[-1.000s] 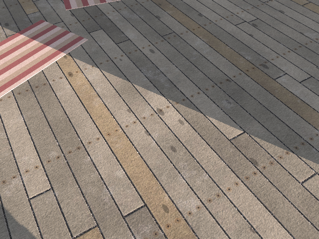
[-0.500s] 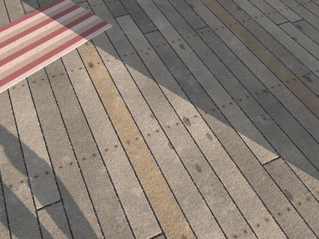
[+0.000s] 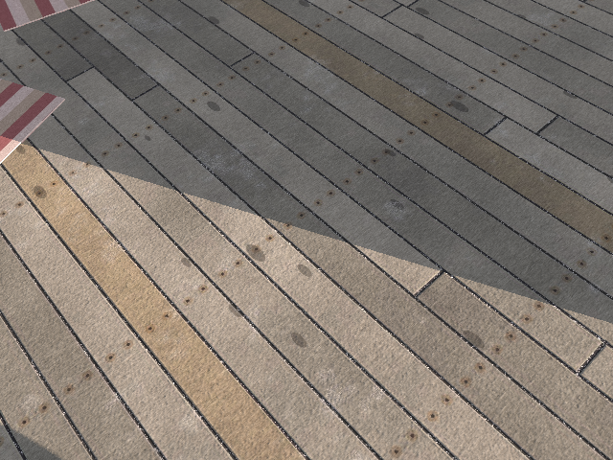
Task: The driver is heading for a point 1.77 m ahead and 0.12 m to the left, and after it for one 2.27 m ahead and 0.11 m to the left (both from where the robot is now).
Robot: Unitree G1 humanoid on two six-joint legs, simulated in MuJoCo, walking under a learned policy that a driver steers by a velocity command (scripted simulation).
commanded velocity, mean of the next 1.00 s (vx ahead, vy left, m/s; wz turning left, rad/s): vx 0.00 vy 0.00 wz -0.15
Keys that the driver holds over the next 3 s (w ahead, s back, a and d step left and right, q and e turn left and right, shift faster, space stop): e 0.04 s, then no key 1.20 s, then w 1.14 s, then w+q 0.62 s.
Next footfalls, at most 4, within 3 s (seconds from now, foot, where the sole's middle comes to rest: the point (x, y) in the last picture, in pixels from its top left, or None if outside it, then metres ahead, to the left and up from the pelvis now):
0.32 left None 0.09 0.14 -0.78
1.92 left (298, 447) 0.45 0.10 -0.78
2.48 right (415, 321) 0.74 -0.17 -0.78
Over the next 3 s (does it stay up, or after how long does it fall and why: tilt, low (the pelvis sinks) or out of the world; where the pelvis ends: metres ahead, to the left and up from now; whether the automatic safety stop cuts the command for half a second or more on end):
stays up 0.85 -0.03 -0.02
